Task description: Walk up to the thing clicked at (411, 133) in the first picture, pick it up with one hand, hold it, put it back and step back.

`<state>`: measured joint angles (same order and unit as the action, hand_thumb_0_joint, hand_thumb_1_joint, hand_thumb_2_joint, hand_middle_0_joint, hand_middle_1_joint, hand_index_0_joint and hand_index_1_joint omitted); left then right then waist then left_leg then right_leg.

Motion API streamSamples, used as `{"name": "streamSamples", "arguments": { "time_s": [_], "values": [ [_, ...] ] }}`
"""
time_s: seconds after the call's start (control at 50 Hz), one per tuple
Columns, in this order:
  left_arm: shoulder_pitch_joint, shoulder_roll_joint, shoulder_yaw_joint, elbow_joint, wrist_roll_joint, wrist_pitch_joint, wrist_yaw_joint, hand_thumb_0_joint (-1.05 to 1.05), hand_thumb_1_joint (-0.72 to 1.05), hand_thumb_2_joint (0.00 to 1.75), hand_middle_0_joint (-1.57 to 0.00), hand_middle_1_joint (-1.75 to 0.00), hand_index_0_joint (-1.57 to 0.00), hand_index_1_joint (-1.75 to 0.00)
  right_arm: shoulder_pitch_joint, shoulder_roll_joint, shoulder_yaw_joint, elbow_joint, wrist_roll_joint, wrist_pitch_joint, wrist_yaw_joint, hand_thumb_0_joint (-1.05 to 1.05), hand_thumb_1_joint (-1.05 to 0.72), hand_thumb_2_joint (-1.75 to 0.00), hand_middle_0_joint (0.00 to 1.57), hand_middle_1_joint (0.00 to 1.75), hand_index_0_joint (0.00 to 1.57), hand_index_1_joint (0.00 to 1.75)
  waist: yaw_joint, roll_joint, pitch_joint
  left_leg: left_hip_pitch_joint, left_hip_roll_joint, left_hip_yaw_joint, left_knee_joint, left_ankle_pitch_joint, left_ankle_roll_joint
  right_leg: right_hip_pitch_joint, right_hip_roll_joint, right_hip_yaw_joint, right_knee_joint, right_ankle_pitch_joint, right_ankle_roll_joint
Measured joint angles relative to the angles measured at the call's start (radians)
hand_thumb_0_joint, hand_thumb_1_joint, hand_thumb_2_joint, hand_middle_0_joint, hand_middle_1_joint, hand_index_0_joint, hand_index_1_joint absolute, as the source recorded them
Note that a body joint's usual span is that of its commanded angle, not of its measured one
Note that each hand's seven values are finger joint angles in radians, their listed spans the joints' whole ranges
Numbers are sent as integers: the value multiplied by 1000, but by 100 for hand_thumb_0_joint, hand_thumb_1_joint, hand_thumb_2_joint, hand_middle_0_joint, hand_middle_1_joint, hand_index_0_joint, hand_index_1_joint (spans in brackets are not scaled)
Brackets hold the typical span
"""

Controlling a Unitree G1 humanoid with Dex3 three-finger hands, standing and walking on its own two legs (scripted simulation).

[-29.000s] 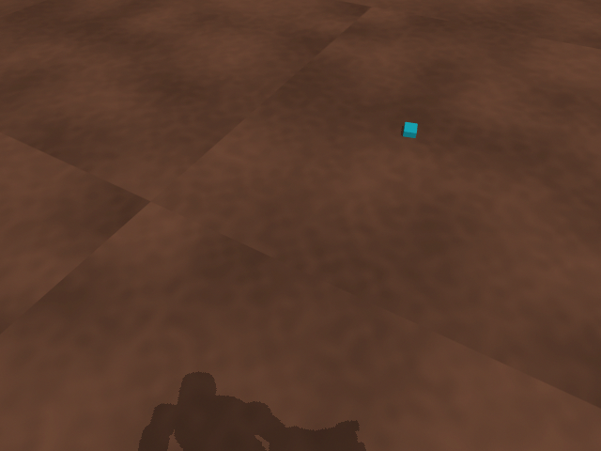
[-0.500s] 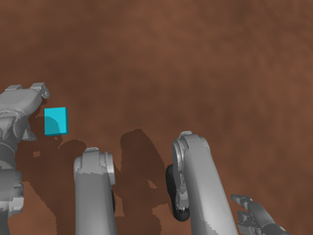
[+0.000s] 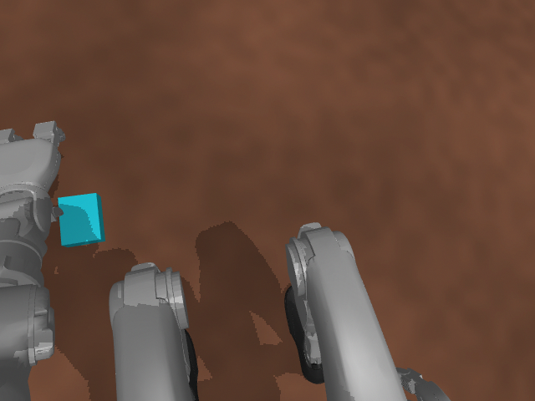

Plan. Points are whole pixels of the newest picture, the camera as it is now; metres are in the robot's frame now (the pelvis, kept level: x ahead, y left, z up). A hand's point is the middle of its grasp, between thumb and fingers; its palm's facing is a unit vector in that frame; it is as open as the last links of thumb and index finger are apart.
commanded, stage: home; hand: left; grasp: from above
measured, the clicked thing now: (82, 220) +0.44 +0.28 -0.33
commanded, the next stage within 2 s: none
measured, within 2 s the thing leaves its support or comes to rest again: neither
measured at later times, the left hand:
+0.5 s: hand out of the picture +0.28 +0.23 +0.07, palm faces -0.23 -0.72 -0.65, open 7.5 cm
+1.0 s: hand out of the picture +0.23 +0.18 +0.29, palm faces +0.15 -0.96 -0.23, open 7.4 cm
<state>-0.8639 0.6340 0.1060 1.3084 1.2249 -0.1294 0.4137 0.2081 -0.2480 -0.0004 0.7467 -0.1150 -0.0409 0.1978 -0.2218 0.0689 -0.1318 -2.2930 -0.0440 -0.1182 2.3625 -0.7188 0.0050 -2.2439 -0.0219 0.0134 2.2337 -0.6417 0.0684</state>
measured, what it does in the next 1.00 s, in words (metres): rises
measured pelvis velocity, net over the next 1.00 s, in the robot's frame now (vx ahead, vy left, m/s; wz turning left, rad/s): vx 0.06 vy -0.01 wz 0.10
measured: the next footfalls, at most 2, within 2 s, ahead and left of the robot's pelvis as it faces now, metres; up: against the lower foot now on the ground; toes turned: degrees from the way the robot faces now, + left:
none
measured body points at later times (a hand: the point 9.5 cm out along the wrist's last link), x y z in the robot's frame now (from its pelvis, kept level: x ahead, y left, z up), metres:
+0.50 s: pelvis +0.00 -0.01 +0.17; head +0.15 +0.02 +0.60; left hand +0.29 +0.26 +0.11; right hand +0.25 -0.25 +0.08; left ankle +0.06 +0.12 -0.31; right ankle +0.11 -0.16 -0.31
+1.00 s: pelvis +0.06 -0.01 +0.34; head +0.11 +0.00 +0.79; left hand +0.22 +0.23 +0.31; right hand +0.23 -0.24 +0.26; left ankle +0.06 +0.12 -0.31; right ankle +0.11 -0.16 -0.31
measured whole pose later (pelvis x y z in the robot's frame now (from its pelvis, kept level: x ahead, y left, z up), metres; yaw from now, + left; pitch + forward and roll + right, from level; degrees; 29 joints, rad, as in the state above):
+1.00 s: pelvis +0.06 -0.01 +0.34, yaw +6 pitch +15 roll -3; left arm 0.44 0.23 0.03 -0.12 -0.06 0.45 0.08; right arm 0.31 -0.21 0.04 0.52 0.04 -0.15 -0.16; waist -0.06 0.05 -0.18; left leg -0.87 0.03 -0.08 1.15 -0.54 -0.03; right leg -0.86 -0.02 -0.04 1.07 -0.47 0.04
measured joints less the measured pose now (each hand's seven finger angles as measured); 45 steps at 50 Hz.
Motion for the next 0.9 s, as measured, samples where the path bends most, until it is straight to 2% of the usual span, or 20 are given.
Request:
{"name": "streamSamples", "arguments": {
  "time_s": [0.08, 0.16, 0.22, 0.26, 0.34, 0.42, 0.56, 0.66, 0.74, 0.9],
  "values": [
    [136, -42, -25, -186, -142, 40, -127, 0, -2, 90, -23, -63, -22, -64, 12, 2, -13, -32, 46, 29, -4, 0, -90, -90, 21, 30, 20, 30, 42, 23, -30, 90, 10, 10, -81, -12, 2, 81, -4, 2, -74, -8, 8],
    [299, -85, -68, -419, -307, 67, -251, 0, 25, 89, -23, -51, -22, -52, 3, -7, -25, -67, 79, 50, -28, 0, -90, -90, 21, 30, 20, 30, 92, 19, -53, 195, 17, 19, -181, -7, -2, 176, -9, 3, -164, -3, 11],
    [403, -117, -92, -562, -417, 81, -310, 0, 46, 89, -22, -44, -22, -45, -23, -24, -34, -87, 92, 53, -53, 0, -90, -90, 21, 30, 20, 30, 126, 3, -59, 273, 21, 23, -255, 5, -6, 249, -12, 0, -230, 7, 9],
    [468, -139, -102, -645, -477, 87, -332, 0, 58, 89, -22, -40, -22, -41, -46, -36, -44, -101, 101, 50, -71, 0, -90, -90, 21, 30, 20, 30, 144, -9, -64, 321, 23, 24, -301, 15, -9, 295, -14, -3, -272, 15, 5],
    [580, -179, -117, -767, -573, 113, -341, 0, 74, 89, -22, -35, -22, -36, -100, -54, -60, -128, 117, 39, -106, 0, -90, -90, 20, 30, 20, 30, 170, -31, -69, 417, 26, 26, -386, 34, -15, 387, -17, -8, -349, 30, -2],
    [681, -219, -122, -871, -668, 166, -344, 0, 82, 89, -22, -32, -22, -33, -151, -55, -62, -158, 129, 23, -138, 1, -90, -90, 20, 30, 20, 30, 183, -43, -73, 515, 28, 26, -469, 50, -21, 481, -20, -13, -424, 43, -8],
    [849, -271, -132, -1043, -857, 286, -350, 0, 87, 89, -22, -30, -22, -31, -187, -14, -25, -200, 147, -9, -193, 1, -90, -90, 20, 30, 20, 30, 186, -49, -74, 711, 37, 28, -626, 75, -29, 672, -20, -23, -571, 64, -17],
    [969, -302, -131, -1150, -998, 372, -347, 1, 89, 89, -22, -30, -21, -31, -152, 24, 8, -229, 156, -28, -224, 1, -90, -90, 20, 30, 20, 30, 181, -48, -63, 868, 47, 30, -753, 95, -31, 826, -17, -29, -694, 82, -23],
    [1058, -326, -125, -1219, -1094, 430, -337, 1, 89, 89, -21, -30, -21, -31, -96, 43, 30, -235, 158, -46, -250, 1, -90, -90, 20, 30, 20, 30, 176, -43, -55, 998, 55, 31, -860, 111, -33, 956, -13, -35, -800, 99, -27],
    [1213, -382, -92, -1340, -1228, 533, -328, 1, 90, 90, -21, -30, -21, -31, 34, 49, 48, -223, 157, -83, -321, 1, -90, -90, 21, 30, 20, 30, 164, -30, -49, 1266, 70, 36, -1084, 152, -32, 1227, -5, -45, -1028, 141, -30]
  ]
}}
